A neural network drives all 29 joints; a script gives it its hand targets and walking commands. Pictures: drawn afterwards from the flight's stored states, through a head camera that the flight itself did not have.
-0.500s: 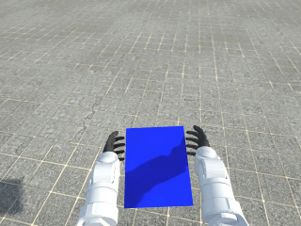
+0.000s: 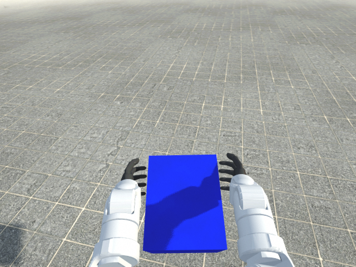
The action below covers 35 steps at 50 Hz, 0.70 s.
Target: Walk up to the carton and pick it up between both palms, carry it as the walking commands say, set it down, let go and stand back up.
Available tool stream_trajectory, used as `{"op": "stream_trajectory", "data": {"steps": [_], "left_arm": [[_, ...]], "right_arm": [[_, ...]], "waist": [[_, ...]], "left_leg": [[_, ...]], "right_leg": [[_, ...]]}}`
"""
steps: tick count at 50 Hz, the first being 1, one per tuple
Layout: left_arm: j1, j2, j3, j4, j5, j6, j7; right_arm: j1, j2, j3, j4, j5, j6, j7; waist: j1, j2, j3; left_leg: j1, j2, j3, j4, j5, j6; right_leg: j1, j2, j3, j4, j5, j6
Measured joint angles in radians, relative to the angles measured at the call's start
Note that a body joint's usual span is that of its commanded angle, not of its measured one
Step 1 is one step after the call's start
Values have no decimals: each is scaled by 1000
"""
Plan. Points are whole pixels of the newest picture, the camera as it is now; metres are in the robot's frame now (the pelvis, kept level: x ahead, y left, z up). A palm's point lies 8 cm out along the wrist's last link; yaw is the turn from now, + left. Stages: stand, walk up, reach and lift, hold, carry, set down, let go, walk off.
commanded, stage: reach and lift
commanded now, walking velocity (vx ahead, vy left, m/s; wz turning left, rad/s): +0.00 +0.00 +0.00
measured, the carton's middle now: (183, 205) +0.32 +0.00 -0.04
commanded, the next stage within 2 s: hold in 0.80 s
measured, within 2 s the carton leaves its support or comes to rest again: neither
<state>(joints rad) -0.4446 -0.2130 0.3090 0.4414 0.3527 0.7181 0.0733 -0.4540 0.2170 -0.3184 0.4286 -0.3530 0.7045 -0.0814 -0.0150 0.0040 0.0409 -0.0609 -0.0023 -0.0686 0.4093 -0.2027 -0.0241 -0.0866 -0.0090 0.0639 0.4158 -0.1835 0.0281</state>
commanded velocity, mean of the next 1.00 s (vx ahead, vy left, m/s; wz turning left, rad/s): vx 0.00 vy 0.00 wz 0.00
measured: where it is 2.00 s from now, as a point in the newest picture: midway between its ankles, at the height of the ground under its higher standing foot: outside the picture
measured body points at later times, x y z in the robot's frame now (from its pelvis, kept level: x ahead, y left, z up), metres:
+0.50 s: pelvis +0.00 +0.00 +0.00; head -0.05 +0.00 +0.45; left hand +0.32 +0.13 +0.05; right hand +0.32 -0.13 +0.05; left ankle +0.03 +0.14 -0.74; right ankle +0.04 -0.14 -0.74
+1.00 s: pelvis +0.00 +0.00 +0.00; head -0.06 +0.00 +0.45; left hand +0.31 +0.13 +0.05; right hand +0.31 -0.14 +0.06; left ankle +0.03 +0.14 -0.74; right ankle +0.04 -0.14 -0.74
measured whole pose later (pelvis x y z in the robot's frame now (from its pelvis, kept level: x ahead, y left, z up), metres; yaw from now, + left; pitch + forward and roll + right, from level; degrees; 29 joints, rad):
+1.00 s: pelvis +0.00 +0.00 +0.00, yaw +0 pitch -10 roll +0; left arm -0.36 -0.18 0.23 0.39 0.31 0.76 0.06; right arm -0.39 0.19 -0.25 0.38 -0.31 0.75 -0.05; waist -0.01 0.00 0.02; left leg -0.04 0.00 -0.07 0.40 -0.20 -0.02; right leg -0.06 -0.01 0.07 0.40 -0.18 0.03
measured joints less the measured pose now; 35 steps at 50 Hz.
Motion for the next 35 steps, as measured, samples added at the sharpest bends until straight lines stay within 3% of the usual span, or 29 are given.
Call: {"op": "stream_trajectory", "data": {"steps": [18, 35], "left_arm": [[-14, -5, 19, 16, 17, 0, 1], [38, 15, -40, -19, -18, 20, -1]], "right_arm": [[-21, 8, -19, 21, -11, -2, -9], [29, -11, 31, -18, 21, 16, 12]], "waist": [[12, 1, -4], [7, -2, -13]], "left_leg": [[-14, 1, -1, 16, -2, -2], [8, 0, 5, -1, 0, 3]], "right_leg": [[-12, 3, 0, 12, 0, 0], [10, 1, 7, -9, 6, 3]]}}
